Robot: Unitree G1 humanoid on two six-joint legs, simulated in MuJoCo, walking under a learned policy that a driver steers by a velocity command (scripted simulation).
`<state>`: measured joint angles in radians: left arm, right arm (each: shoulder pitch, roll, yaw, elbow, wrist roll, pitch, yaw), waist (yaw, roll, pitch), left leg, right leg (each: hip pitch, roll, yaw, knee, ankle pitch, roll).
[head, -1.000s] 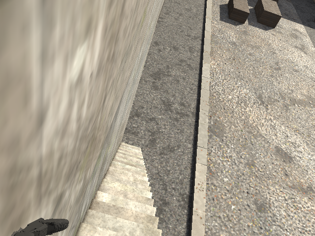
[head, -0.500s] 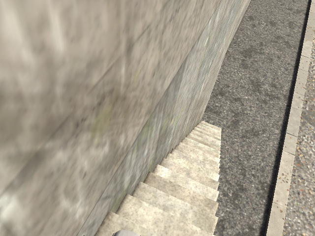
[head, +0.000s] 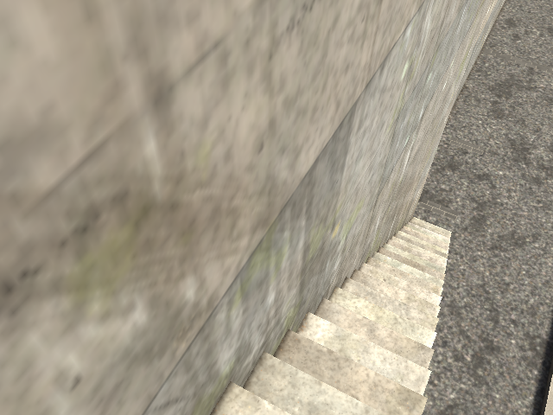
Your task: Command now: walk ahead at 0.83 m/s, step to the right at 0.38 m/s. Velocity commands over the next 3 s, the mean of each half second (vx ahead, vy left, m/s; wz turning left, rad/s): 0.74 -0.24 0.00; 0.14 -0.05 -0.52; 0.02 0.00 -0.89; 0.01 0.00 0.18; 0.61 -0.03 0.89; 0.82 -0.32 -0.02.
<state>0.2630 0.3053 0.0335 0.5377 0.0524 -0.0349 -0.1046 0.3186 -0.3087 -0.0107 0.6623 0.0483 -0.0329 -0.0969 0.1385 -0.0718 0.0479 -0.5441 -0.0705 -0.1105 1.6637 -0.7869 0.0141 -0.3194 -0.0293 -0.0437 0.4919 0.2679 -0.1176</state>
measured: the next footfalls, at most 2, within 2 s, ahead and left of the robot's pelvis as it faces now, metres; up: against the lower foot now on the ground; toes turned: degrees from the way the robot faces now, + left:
left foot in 0.64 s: +0.71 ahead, +0.06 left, -0.61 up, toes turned -4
right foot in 1.04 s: +1.02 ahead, -0.36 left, -1.02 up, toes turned +12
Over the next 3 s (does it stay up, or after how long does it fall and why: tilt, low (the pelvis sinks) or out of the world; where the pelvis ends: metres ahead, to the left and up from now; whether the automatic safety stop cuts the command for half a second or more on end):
stays up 2.36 -0.77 -2.41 its command is cut before an obstacle after 2.5 s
